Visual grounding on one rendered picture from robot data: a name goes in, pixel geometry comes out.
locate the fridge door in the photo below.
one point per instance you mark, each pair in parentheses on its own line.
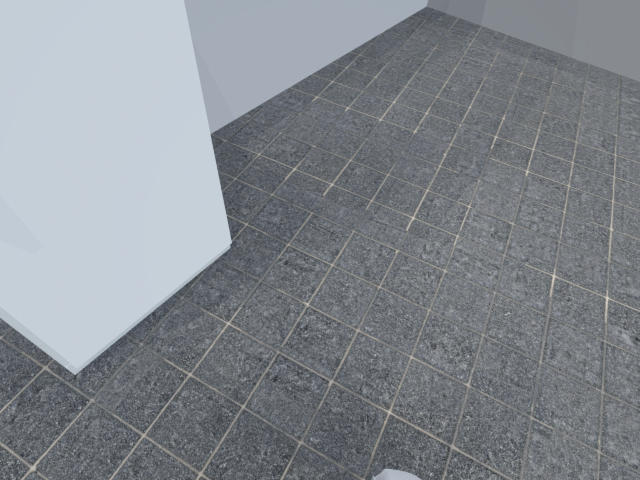
(110,196)

